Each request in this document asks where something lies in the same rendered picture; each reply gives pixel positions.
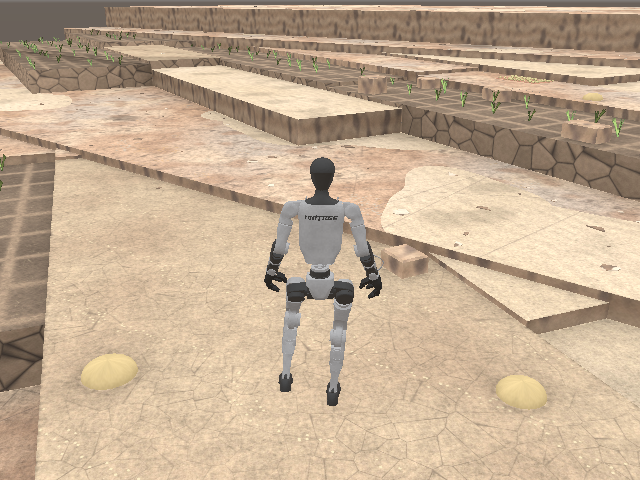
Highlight left robot upper arm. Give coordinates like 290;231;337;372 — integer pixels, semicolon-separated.
273;200;301;255

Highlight robot right hand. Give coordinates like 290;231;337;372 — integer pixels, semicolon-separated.
359;275;382;299

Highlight robot left hand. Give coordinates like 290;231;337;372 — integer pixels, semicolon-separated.
264;272;287;292

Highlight left robot forearm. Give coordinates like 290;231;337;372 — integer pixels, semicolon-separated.
266;239;284;276

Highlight right robot forearm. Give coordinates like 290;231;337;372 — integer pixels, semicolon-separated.
360;241;379;281

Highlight right robot upper arm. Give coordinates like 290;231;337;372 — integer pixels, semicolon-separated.
342;202;370;257

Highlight left robot shin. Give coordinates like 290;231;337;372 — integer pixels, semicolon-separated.
282;311;297;379

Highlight left robot foot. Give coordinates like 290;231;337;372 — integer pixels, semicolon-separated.
278;373;293;392

